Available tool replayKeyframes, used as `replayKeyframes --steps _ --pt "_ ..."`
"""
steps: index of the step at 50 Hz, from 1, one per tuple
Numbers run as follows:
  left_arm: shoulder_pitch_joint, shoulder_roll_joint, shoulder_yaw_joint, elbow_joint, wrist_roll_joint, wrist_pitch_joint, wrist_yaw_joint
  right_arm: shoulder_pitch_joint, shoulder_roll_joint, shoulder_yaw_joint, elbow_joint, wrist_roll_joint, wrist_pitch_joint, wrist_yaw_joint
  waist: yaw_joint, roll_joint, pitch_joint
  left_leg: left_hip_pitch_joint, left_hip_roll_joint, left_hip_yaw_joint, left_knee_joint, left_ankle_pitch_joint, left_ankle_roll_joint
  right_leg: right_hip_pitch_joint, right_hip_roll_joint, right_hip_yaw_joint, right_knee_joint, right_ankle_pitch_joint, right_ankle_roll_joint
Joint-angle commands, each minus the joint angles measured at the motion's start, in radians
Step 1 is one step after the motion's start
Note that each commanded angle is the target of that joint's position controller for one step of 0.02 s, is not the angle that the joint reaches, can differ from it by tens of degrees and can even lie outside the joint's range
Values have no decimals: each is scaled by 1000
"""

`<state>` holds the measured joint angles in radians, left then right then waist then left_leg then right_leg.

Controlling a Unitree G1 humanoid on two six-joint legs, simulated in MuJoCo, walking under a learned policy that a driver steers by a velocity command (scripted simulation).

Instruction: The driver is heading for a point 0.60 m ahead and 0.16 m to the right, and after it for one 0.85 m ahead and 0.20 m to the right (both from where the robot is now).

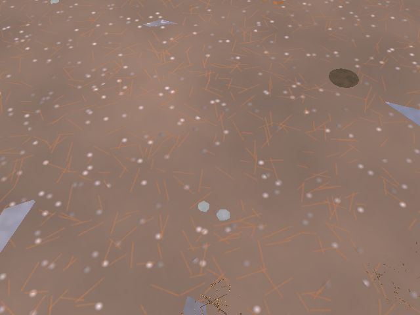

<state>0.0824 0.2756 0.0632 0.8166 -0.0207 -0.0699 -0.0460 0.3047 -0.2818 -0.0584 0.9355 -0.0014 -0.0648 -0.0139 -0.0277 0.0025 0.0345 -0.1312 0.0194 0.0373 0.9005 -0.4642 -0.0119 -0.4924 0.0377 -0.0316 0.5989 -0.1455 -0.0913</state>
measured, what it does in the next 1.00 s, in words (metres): walks ahead, turning right: left foot, then right foot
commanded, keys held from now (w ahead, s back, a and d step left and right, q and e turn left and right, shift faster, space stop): w+e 0.74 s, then e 0.26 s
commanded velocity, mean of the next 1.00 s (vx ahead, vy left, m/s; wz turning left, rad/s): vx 0.45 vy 0.00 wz -0.55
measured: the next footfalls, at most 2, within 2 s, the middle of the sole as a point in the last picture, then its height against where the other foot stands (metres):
left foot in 0.42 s outside the picture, level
right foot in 0.92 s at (297, 269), level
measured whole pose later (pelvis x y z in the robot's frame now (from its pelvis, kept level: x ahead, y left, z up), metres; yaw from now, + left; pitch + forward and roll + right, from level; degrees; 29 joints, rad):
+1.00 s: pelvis +0.50 -0.10 +0.00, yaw -35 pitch +2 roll +1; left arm 0.10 0.31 0.07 0.59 0.00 -0.02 -0.03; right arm 0.21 -0.31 -0.06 0.82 0.01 -0.06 0.00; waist -0.03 -0.01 0.09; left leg -0.31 0.03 0.02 1.17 -0.58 -0.05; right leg -0.52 0.05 -0.01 0.61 -0.13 -0.09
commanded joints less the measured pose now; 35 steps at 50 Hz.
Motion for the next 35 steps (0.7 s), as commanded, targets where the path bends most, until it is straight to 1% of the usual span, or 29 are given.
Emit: replayKeyframes --steps 1,2,3,4,6,8,9,11,13,15,16,18,19,20,21,22,23,24,25,26,27,28,29,30,33,35 --pt "252 170 49 -6 3 -3 15 -68 -133 -11 -128 40 -84 21 128 -123 -212 -667 19 -130 441 22 37 725 -316 624 -310 -149 -234" --pt "192 148 41 -20 10 -6 15 -103 -127 -13 -133 25 -90 16 92 -35 -130 -630 57 -121 347 87 40 570 -278 523 -328 -57 -210" --pt "147 115 30 -36 17 -8 17 -111 -138 -24 -133 4 -83 8 58 -22 -96 -557 87 -122 259 128 35 454 -248 452 -348 32 -192" --pt "126 108 27 -49 23 -7 20 -105 -131 -26 -137 -5 -71 6 32 -39 -81 -502 93 -124 219 146 26 381 -229 431 -371 83 -194" --pt "132 129 33 -56 15 -7 31 -97 -103 -25 -145 -13 -51 2 12 -53 -68 -470 91 -111 126 169 -3 306 -213 385 -399 142 -205" --pt "163 163 43 -54 10 -9 45 -159 -87 -21 -170 -15 -42 -3 24 -51 -41 -485 77 -96 -5 275 -32 266 -193 341 -416 170 -196" --pt "178 170 46 -53 8 -7 51 -199 -79 -18 -182 -16 -42 -2 37 -50 -32 -476 66 -95 -84 351 -40 250 -174 317 -415 159 -179" --pt "204 169 48 -49 3 -1 59 -273 -60 -10 -203 -12 -46 5 64 -63 -21 -420 33 -89 -239 490 -45 214 -133 279 -406 116 -143" --pt "243 170 49 -40 0 5 62 -336 -54 -6 -225 -2 -51 13 93 -76 -18 -363 2 -82 -332 576 -46 203 -128 288 -396 77 -124" --pt "275 164 49 -28 -6 12 63 -374 -68 -8 -244 7 -56 19 104 -80 -17 -352 -9 -101 -384 574 -42 252 -145 330 -359 50 -116" --pt "285 159 48 -26 -8 16 65 -379 -81 -11 -250 9 -59 23 102 -81 -20 -351 -10 -114 -411 551 -36 293 -156 359 -328 41 -111" --pt "287 159 51 -29 -4 23 70 -368 -108 -18 -252 11 -69 29 86 -98 -27 -330 -12 -127 -442 472 -18 357 -179 418 -261 55 -101" --pt "280 161 52 -34 -1 27 72 -337 -120 -23 -247 12 -74 30 66 -114 -35 -289 -13 -122 -453 427 -3 371 -184 439 -225 81 -94" --pt "268 147 48 -43 1 29 71 -264 -135 -32 -227 10 -79 27 26 -119 -64 -187 -15 -105 -490 420 21 363 -159 436 -165 118 -76" --pt "257 107 33 -58 7 27 67 -147 -170 -46 -207 -5 -85 22 -31 -97 -159 16 48 -145 -472 410 66 306 -106 394 -8 136 -46" --pt "278 51 13 -80 27 24 65 16 -232 -61 -191 -12 -81 13 -82 41 -309 284 229 -328 -449 364 122 161 -21 283 282 -87 -4" --pt "418 20 1 -112 -12 11 61 65 -289 -76 -152 -11 -63 21 -3 400 -382 520 421 -802 -557 129 276 -190 67 192 564 -477 44" --pt "388 136 22 -81 -23 12 65 18 -174 -51 -183 7 -58 25 -30 233 -282 449 396 -787 -594 -44 243 -288 -24 225 671 -426 56" --pt "279 179 35 -97 -16 18 64 -27 -118 -37 -195 7 -53 21 -54 132 -162 325 347 -605 -604 6 196 -305 -54 199 681 -328 61" --pt "236 162 36 -105 -9 23 66 -76 -108 -29 -199 -4 -48 21 -34 64 -100 206 304 -486 -625 141 177 -266 -88 173 661 -257 70" --pt "206 148 39 -118 1 24 63 -104 -88 -24 -192 -8 -44 21 -19 66 -51 127 271 -404 -648 237 175 -251 -114 171 614 -212 74" --pt "213 127 39 -125 -4 29 56 -114 -83 -20 -186 -16 -45 19 2 97 -39 70 249 -334 -673 291 167 -206 -139 165 587 -186 74" --pt "216 104 36 -130 -10 35 52 -115 -80 -22 -179 -13 -48 19 8 112 -34 44 236 -284 -698 322 171 -190 -149 150 566 -174 77" --pt "207 85 33 -141 -11 40 50 -112 -86 -25 -172 -8 -52 19 10 110 -29 33 236 -243 -717 358 183 -197 -156 137 549 -163 81" --pt "153 67 26 -180 -3 47 45 -102 -125 -39 -154 -5 -55 16 10 75 -17 41 252 -149 -751 472 207 -244 -170 130 443 -71 98" --pt "122 61 21 -192 -5 43 35 -104 -139 -43 -149 -5 -50 14 4 65 -15 55 235 -66 -756 528 196 -232 -168 112 335 37 98"
Keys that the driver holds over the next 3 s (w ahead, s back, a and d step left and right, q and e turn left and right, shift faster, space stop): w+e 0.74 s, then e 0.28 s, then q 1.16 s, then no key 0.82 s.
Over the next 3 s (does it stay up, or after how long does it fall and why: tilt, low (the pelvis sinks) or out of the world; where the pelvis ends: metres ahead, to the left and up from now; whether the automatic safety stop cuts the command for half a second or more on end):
stays up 0.62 -0.15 0.02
